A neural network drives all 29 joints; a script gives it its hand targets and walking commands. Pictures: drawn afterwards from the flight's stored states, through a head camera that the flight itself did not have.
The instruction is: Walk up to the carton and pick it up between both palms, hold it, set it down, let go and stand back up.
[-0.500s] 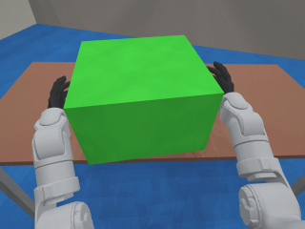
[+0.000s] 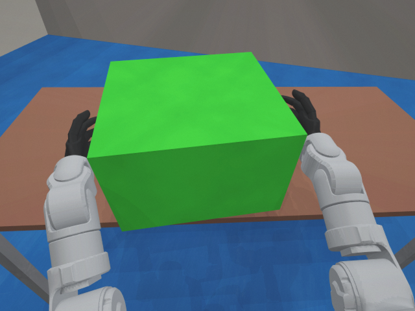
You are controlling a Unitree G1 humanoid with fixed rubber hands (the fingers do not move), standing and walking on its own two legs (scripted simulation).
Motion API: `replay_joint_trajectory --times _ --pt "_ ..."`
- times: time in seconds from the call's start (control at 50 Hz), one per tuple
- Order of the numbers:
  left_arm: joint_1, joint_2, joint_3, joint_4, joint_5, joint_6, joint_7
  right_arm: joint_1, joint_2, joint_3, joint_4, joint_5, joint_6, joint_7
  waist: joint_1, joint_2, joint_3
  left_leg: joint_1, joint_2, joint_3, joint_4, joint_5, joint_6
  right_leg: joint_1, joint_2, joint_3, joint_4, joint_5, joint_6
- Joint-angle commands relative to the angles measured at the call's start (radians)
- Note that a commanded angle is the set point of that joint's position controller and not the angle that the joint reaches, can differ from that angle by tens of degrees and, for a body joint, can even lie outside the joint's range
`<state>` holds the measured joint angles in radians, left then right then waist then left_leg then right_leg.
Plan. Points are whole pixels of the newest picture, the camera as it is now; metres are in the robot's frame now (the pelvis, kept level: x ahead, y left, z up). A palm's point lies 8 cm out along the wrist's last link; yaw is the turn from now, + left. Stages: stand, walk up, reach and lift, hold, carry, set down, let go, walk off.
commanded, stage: hold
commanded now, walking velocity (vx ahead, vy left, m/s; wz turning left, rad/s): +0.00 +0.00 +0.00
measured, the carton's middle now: (192, 133) +0.42 +0.02 +0.15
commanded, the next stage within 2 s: set down in 0.24 s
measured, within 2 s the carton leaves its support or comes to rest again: neither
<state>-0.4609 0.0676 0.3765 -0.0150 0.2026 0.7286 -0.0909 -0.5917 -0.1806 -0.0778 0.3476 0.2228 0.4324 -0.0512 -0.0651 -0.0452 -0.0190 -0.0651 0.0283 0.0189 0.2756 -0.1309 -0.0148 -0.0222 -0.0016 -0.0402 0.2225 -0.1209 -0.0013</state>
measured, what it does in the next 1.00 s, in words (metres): stands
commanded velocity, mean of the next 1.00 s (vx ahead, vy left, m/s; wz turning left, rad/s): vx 0.00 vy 0.00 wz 0.00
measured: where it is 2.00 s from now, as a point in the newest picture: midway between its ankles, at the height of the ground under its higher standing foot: outside the picture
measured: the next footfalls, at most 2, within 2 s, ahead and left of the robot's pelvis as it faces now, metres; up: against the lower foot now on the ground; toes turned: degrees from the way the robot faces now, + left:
none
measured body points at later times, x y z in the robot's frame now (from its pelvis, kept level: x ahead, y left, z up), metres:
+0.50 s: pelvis +0.01 +0.00 +0.00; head -0.04 +0.01 +0.45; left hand +0.37 +0.22 +0.20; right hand +0.39 -0.18 +0.21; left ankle +0.02 +0.12 -0.75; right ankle +0.01 -0.12 -0.75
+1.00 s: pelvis +0.02 +0.00 +0.00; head +0.01 +0.02 +0.45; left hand +0.40 +0.21 +0.14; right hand +0.41 -0.20 +0.16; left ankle +0.02 +0.12 -0.75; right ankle +0.01 -0.12 -0.75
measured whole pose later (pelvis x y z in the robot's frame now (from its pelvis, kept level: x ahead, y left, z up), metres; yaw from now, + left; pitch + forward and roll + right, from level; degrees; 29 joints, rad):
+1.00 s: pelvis +0.02 +0.00 +0.00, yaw +1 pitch -4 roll +0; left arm -0.53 0.06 0.34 0.27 0.20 0.39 -0.03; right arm -0.60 -0.16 -0.17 0.63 0.08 0.02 0.02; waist -0.04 -0.05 0.03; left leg -0.05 0.02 0.01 0.29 -0.17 -0.02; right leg -0.01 -0.01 -0.05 0.24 -0.16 0.00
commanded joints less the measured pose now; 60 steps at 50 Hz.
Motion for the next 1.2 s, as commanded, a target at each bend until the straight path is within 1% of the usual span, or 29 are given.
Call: replay_joint_trajectory --times 0.0,0.02,0.08,0.1,0.12,0.18,0.22,0.24,0.26,0.32,0.42,0.44,0.48,0.54,0.56,0.62,0.64,0.7,0.74,0.76,0.8,0.82,0.84,0.88,0.96,0.98,1.0,1.12,1.18 --pt "-0.589 -0.29 -0.453 -0.175 -0.177 -0.053 -0.149 -0.569 0.385 0.299 -0.275 0.091 -0.041 0.133 -0.016 0.08 -0.341 0.1 -0.069 0.024 -0.001 0.225 -0.039 0.062 0.058 -0.019 0.003 0.17 -0.003" --pt "-0.554 -0.299 -0.453 -0.165 -0.18 -0.05 -0.15 -0.55 0.383 0.309 -0.273 0.087 -0.039 0.132 0.0 0.061 -0.319 0.086 -0.067 0.023 -0.005 0.216 -0.036 0.062 0.055 -0.02 -0.002 0.163 -0.003" --pt "-0.602 -0.311 -0.467 -0.147 -0.186 -0.057 -0.156 -0.598 0.415 0.302 -0.291 0.072 -0.039 0.129 -0.013 0.064 -0.343 0.076 -0.078 0.03 -0.018 0.148 -0.025 0.05 0.044 -0.011 0.0 0.14 0.004" --pt "-0.587 -0.325 -0.487 -0.17 -0.202 -0.064 -0.153 -0.586 0.431 0.321 -0.338 0.081 -0.046 0.129 -0.005 0.056 -0.391 0.086 -0.074 0.026 -0.016 0.163 -0.021 0.054 0.046 -0.013 0.003 0.157 0.006" --pt "-0.608 -0.312 -0.479 -0.136 -0.192 -0.067 -0.153 -0.609 0.405 0.297 -0.322 0.065 -0.05 0.124 -0.024 0.081 -0.382 0.084 -0.079 0.024 -0.008 0.155 -0.026 0.044 0.039 -0.009 0.005 0.156 0.008" --pt "-0.596 -0.285 -0.462 -0.139 -0.19 -0.084 -0.156 -0.566 0.423 0.31 -0.283 0.065 -0.045 0.12 -0.013 0.061 -0.398 0.081 -0.083 0.032 -0.005 0.169 -0.018 0.089 0.036 -0.004 0.008 0.211 0.015" --pt "-0.619 -0.278 -0.444 -0.1 -0.177 -0.081 -0.158 -0.555 0.418 0.292 -0.22 0.055 -0.039 0.12 -0.023 0.075 -0.362 0.052 -0.081 0.029 -0.024 0.1 -0.013 0.068 0.029 -0.003 0.004 0.147 0.015" --pt "-0.637 -0.294 -0.464 -0.097 -0.164 -0.087 -0.155 -0.612 0.436 0.29 -0.212 0.024 -0.058 0.133 0.01 0.103 -0.365 0.056 -0.078 0.028 -0.021 0.109 -0.013 0.059 0.038 -0.015 0.016 0.128 0.009" --pt "-0.628 -0.303 -0.465 -0.115 -0.165 -0.102 -0.148 -0.609 0.428 0.278 -0.228 0.015 -0.078 0.146 0.011 0.113 -0.396 0.086 -0.077 0.03 -0.014 0.138 -0.019 0.058 0.046 -0.026 0.027 0.135 0.005" --pt "-0.609 -0.31 -0.446 -0.084 -0.153 -0.129 -0.145 -0.641 0.415 0.263 -0.243 -0.009 -0.132 0.16 0.016 0.087 -0.4 0.148 -0.072 0.031 0.0 0.21 -0.022 0.038 0.051 -0.04 0.015 0.146 0.004" --pt "-0.573 -0.298 -0.402 -0.004 -0.127 -0.203 -0.153 -0.634 0.404 0.232 -0.179 -0.062 -0.233 0.157 0.03 0.046 -0.36 0.128 -0.074 0.042 -0.008 0.199 -0.014 0.068 0.051 -0.05 0.012 0.146 0.015" --pt "-0.561 -0.291 -0.371 0.035 -0.11 -0.211 -0.154 -0.64 0.406 0.23 -0.154 -0.076 -0.246 0.159 0.045 0.017 -0.315 0.101 -0.07 0.044 -0.013 0.181 -0.003 0.08 0.045 -0.054 0.01 0.14 0.017" --pt "-0.528 -0.279 -0.352 0.072 -0.086 -0.22 -0.162 -0.584 0.41 0.225 -0.095 -0.096 -0.264 0.157 0.036 -0.008 -0.252 0.1 -0.069 0.054 -0.027 0.167 0.005 0.109 0.04 -0.049 0.009 0.17 0.029" --pt "-0.518 -0.296 -0.349 0.077 -0.064 -0.223 -0.172 -0.569 0.411 0.215 -0.067 -0.108 -0.287 0.154 0.037 0.022 -0.218 0.089 -0.074 0.062 -0.049 0.118 0.011 0.106 0.028 -0.043 -0.004 0.112 0.029" --pt "-0.514 -0.289 -0.352 0.087 -0.061 -0.229 -0.171 -0.562 0.405 0.198 -0.06 -0.12 -0.301 0.15 0.025 0.041 -0.208 0.093 -0.075 0.061 -0.044 0.138 0.001 0.096 0.027 -0.05 -0.004 0.13 0.028" --pt "-0.533 -0.318 -0.381 0.08 -0.085 -0.26 -0.161 -0.588 0.396 0.203 -0.077 -0.122 -0.343 0.14 0.017 0.027 -0.247 0.128 -0.072 0.055 -0.02 0.179 -0.018 0.102 0.04 -0.061 0.001 0.143 0.023" --pt "-0.541 -0.332 -0.422 0.063 -0.091 -0.278 -0.153 -0.578 0.399 0.199 -0.078 -0.125 -0.363 0.137 0.004 0.072 -0.262 0.155 -0.069 0.054 -0.009 0.213 -0.032 0.083 0.035 -0.065 0.007 0.155 0.019" --pt "-0.601 -0.358 -0.496 0.007 -0.135 -0.335 -0.13 -0.587 0.41 0.212 -0.104 -0.133 -0.416 0.135 -0.017 0.086 -0.379 0.216 -0.061 0.034 0.036 0.311 -0.049 0.078 0.04 -0.072 0.018 0.221 0.018" --pt "-0.622 -0.379 -0.534 -0.006 -0.153 -0.375 -0.106 -0.606 0.424 0.222 -0.121 -0.131 -0.447 0.14 -0.007 0.098 -0.427 0.215 -0.06 0.034 0.043 0.353 -0.063 0.069 0.042 -0.077 0.03 0.239 0.019" --pt "-0.638 -0.388 -0.562 -0.004 -0.158 -0.391 -0.095 -0.613 0.423 0.23 -0.122 -0.131 -0.462 0.143 -0.019 0.109 -0.469 0.237 -0.06 0.03 0.057 0.382 -0.067 0.065 0.045 -0.078 0.029 0.276 0.019" --pt "-0.615 -0.381 -0.572 0.013 -0.144 -0.407 -0.071 -0.572 0.402 0.226 -0.075 -0.127 -0.472 0.146 -0.014 0.138 -0.469 0.253 -0.057 0.02 0.066 0.442 -0.084 0.059 0.041 -0.069 0.035 0.298 0.013" --pt "-0.588 -0.384 -0.556 0.054 -0.138 -0.407 -0.066 -0.566 0.386 0.229 -0.062 -0.138 -0.473 0.146 -0.005 0.117 -0.461 0.247 -0.054 0.02 0.072 0.447 -0.083 0.059 0.042 -0.075 0.034 0.306 0.016" --pt "-0.573 -0.37 -0.528 0.09 -0.113 -0.402 -0.065 -0.544 0.381 0.213 -0.005 -0.146 -0.47 0.147 -0.001 0.129 -0.414 0.228 -0.054 0.02 0.063 0.412 -0.082 0.056 0.039 -0.076 0.026 0.275 0.015" --pt "-0.557 -0.359 -0.492 0.128 -0.105 -0.396 -0.072 -0.558 0.381 0.204 0.015 -0.142 -0.468 0.152 0.025 0.087 -0.401 0.176 -0.052 0.027 0.038 0.343 -0.064 0.085 0.037 -0.071 0.024 0.249 0.022" --pt "-0.558 -0.359 -0.436 0.187 -0.081 -0.388 -0.072 -0.584 0.384 0.192 0.083 -0.13 -0.47 0.16 0.057 0.056 -0.355 0.14 -0.058 0.033 0.029 0.339 -0.049 0.1 0.033 -0.069 0.044 0.295 0.034" --pt "-0.546 -0.367 -0.433 0.168 -0.085 -0.391 -0.07 -0.601 0.389 0.218 0.051 -0.117 -0.477 0.162 0.072 0.046 -0.376 0.139 -0.06 0.03 0.029 0.347 -0.043 0.122 0.036 -0.061 0.04 0.315 0.034" --pt "-0.544 -0.381 -0.446 0.18 -0.086 -0.389 -0.071 -0.611 0.394 0.22 0.037 -0.115 -0.483 0.16 0.06 0.045 -0.397 0.143 -0.056 0.033 0.037 0.387 -0.046 0.131 0.04 -0.062 0.052 0.358 0.033" --pt "-0.585 -0.388 -0.434 0.197 -0.101 -0.421 -0.072 -0.639 0.407 0.233 0.037 -0.13 -0.496 0.159 0.072 -0.007 -0.43 0.083 -0.064 0.037 0.028 0.374 -0.031 0.186 0.039 -0.062 0.07 0.427 0.048" --pt "-0.612 -0.383 -0.427 0.25 -0.097 -0.437 -0.076 -0.627 0.402 0.184 0.091 -0.174 -0.5 0.155 0.041 -0.002 -0.414 0.09 -0.071 0.044 0.026 0.321 -0.033 0.151 0.028 -0.057 0.065 0.417 0.06"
